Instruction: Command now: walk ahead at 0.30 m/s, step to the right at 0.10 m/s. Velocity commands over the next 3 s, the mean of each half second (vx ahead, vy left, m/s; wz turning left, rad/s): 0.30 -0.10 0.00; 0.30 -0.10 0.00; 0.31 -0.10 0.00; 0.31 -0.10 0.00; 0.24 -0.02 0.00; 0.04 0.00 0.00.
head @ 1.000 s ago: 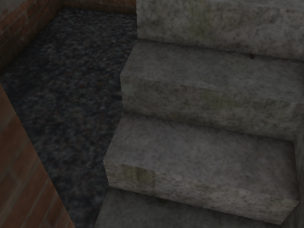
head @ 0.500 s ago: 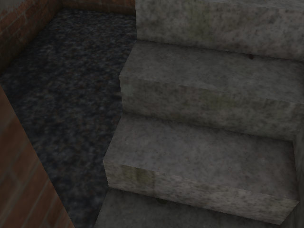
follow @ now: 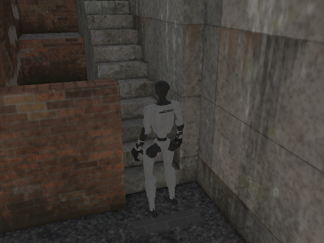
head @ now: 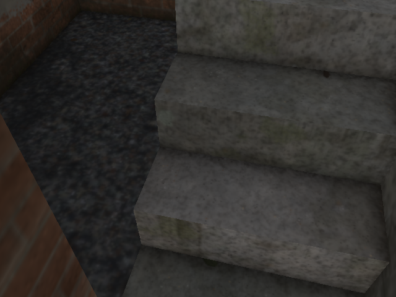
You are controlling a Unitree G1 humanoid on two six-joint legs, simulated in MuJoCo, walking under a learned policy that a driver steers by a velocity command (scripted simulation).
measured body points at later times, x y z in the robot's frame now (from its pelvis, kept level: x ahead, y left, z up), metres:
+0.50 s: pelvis +0.00 +0.00 +0.00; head +0.00 +0.00 +0.45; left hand +0.10 +0.24 -0.14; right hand +0.09 -0.27 -0.13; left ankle -0.05 +0.14 -0.75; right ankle -0.01 -0.13 -0.75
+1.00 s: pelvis +0.00 +0.00 +0.00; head +0.00 +0.00 +0.45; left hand +0.10 +0.24 -0.14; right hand +0.09 -0.27 -0.13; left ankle -0.05 +0.14 -0.75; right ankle -0.01 -0.13 -0.75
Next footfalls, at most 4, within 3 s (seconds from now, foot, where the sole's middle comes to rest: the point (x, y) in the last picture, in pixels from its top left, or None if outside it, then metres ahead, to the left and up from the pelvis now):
none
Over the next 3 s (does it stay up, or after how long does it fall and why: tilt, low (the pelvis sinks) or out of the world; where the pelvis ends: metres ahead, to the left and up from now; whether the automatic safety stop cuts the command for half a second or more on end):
stays up -0.01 0.02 -0.01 its command is cut before an obstacle from the start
